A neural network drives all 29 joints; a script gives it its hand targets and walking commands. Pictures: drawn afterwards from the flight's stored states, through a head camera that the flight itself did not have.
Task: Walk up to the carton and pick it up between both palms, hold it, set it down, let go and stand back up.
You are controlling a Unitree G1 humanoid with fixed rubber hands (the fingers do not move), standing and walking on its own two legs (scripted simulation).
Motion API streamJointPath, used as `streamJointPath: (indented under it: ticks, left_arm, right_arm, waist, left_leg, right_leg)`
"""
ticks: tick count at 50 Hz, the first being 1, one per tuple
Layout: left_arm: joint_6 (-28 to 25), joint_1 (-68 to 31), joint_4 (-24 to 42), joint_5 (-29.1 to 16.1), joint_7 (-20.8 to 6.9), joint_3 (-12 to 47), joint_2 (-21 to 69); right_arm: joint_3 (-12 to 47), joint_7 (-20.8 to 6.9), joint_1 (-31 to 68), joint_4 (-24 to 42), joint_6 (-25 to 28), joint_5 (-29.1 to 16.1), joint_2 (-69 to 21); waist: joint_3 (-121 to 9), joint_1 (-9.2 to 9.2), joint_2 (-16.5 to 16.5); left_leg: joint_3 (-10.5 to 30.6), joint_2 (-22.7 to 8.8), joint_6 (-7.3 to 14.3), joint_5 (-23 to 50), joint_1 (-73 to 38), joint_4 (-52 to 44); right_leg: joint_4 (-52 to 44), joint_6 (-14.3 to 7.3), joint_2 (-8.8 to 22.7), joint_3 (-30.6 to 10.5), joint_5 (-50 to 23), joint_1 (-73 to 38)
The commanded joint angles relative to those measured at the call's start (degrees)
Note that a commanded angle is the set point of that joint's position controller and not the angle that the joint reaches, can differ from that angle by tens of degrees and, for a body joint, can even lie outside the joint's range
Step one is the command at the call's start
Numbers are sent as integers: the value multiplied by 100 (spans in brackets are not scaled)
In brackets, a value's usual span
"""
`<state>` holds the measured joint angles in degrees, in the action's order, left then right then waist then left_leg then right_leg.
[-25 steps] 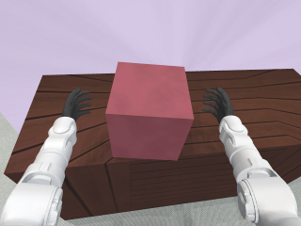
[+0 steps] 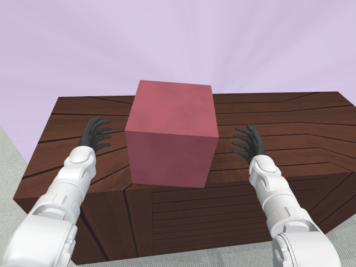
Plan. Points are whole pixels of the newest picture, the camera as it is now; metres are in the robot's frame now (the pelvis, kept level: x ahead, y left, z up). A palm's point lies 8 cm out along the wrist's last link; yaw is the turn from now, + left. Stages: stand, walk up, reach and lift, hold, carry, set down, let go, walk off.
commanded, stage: set down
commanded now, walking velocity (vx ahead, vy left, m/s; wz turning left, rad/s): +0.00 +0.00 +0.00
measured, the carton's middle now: (172, 134) +0.51 -0.01 +0.01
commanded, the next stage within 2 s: let go in 1.74 s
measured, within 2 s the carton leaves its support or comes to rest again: neither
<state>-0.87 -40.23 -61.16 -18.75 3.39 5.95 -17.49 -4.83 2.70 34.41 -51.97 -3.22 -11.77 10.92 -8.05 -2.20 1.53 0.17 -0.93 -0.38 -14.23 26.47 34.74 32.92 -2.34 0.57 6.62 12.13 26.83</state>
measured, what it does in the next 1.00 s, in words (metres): stands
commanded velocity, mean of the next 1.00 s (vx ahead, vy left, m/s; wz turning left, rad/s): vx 0.00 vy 0.00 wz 0.00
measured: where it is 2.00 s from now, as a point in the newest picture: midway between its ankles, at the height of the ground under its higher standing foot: outside the picture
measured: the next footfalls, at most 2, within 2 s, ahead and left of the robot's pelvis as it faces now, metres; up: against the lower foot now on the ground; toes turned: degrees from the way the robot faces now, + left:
none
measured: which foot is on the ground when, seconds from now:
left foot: down 0.00-1.00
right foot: down 0.00-1.00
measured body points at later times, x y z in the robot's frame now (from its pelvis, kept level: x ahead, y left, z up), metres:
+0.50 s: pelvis +0.04 +0.00 +0.01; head +0.04 +0.01 +0.46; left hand +0.40 +0.22 +0.04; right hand +0.39 -0.20 +0.05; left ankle +0.03 +0.12 -0.73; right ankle +0.05 -0.09 -0.73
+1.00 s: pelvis +0.04 +0.01 +0.02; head +0.03 +0.03 +0.47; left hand +0.31 +0.22 -0.01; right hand +0.28 -0.21 -0.01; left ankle +0.03 +0.12 -0.73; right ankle +0.05 -0.09 -0.73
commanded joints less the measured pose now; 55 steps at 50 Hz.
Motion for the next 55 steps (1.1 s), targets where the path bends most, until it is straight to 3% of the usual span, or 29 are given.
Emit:
streamJointPath:
  ticks: [1, 4, 6, 15, 22, 30, 36, 37, 38, 45, 46, 47, 48, 49, 55]
  left_arm:
    - [-427, -3315, 729, -65, -69, -188, -967]
    - [-446, -3520, 493, -200, -26, -62, -999]
    - [-479, -3557, 459, -227, -27, -61, -1037]
    - [-665, -2409, 894, 374, -267, -508, -978]
    - [-906, -504, 2147, 945, -454, -981, -684]
    - [-1100, 1065, 3918, 895, -375, -1053, -461]
    - [-1426, 1491, 4045, 666, -291, -929, -479]
    - [-1453, 1902, 3928, 686, -282, -912, -351]
    - [-1474, 1629, 3883, 645, -276, -888, -426]
    - [-1319, 2252, 3256, 908, -277, -861, -123]
    - [-969, 4094, 1557, 1529, -469, -547, 492]
    - [-958, 3217, 2466, 1519, -586, -959, 106]
    - [-814, 3443, 2532, 1521, -610, -827, 172]
    - [-767, 3157, 2937, 1426, -555, -950, 66]
    - [-827, 2745, 4045, 1154, 152, -587, -115]
  right_arm:
    - [63, 51, 3070, 1126, 310, -84, 894]
    - [114, 27, 3248, 980, 257, -167, 950]
    - [191, 41, 3263, 935, 300, -239, 987]
    - [501, 139, 2142, 888, 953, -372, 1006]
    - [548, 154, 406, 1331, 1630, -418, 871]
    - [365, -20, -996, 2752, 2130, -274, 838]
    - [345, -173, -1275, 3224, 2163, -236, 806]
    - [429, -204, -1619, 3124, 2154, -243, 725]
    - [361, -216, -1371, 3145, 2132, -222, 758]
    - [498, -273, -1916, 2441, 2053, -129, 624]
    - [708, -191, -3684, 132, 1845, 62, 606]
    - [499, -88, -3036, 1007, 1822, 131, 584]
    - [427, -49, -3256, 962, 1818, 204, 594]
    - [325, -16, -2988, 1314, 1855, 268, 587]
    - [-118, -352, -2238, 2446, 2014, 715, 541]
  waist:
    - [-2364, 89, -199]
    - [-2311, 110, -121]
    - [-2396, 113, -66]
    - [-2543, 146, -231]
    - [-2008, 22, -403]
    - [-1824, -34, -348]
    - [-1520, 69, -247]
    - [-1317, 111, -191]
    - [-1322, 110, -200]
    - [-609, 248, -196]
    - [766, 216, -211]
    - [171, 464, -350]
    - [602, 322, -332]
    - [477, 419, -293]
    - [150, 349, -379]
  left_leg:
    - [55, 98, 172, -200, 927, -918]
    - [81, 88, 163, -303, 887, -860]
    - [83, 99, 135, -183, 860, -834]
    - [87, 180, -41, 771, 426, -996]
    - [148, 219, -174, 1936, -624, -1135]
    - [214, 172, -234, 2602, -1293, -1199]
    - [219, 130, -151, 2119, -1036, -1306]
    - [234, 116, -138, 2052, -1052, -1337]
    - [215, 118, -121, 1903, -964, -1355]
    - [200, 74, -113, 1523, -1231, -1532]
    - [114, -11, -203, 1561, -1958, -1440]
    - [-72, 46, -195, 1541, -2386, -1372]
    - [-26, 14, -174, 1376, -2223, -1430]
    - [-100, 36, -153, 1094, -2076, -1507]
    - [-260, -81, -117, 269, -1528, -1597]
  right_leg:
    - [-180, 185, 14, -849, -357, -2637]
    - [-211, 122, 41, -894, -137, -2453]
    - [-222, 109, 67, -927, -364, -2506]
    - [-253, 197, 73, -869, -2014, -3260]
    - [-551, 314, -49, -733, -2977, -3475]
    - [-741, 280, -124, -695, -3371, -3381]
    - [-758, 224, -89, -808, -2781, -3159]
    - [-777, 209, -81, -827, -2703, -3197]
    - [-784, 197, -68, -835, -2510, -3081]
    - [-997, 73, -52, -853, -1812, -2934]
    - [-1367, -182, -138, -732, -921, -2555]
    - [-1559, -127, -170, -706, -493, -2119]
    - [-1524, -147, -209, -664, -444, -2040]
    - [-1529, -75, -183, -661, -198, -2109]
    - [-1248, -71, -134, -624, -46, -1989]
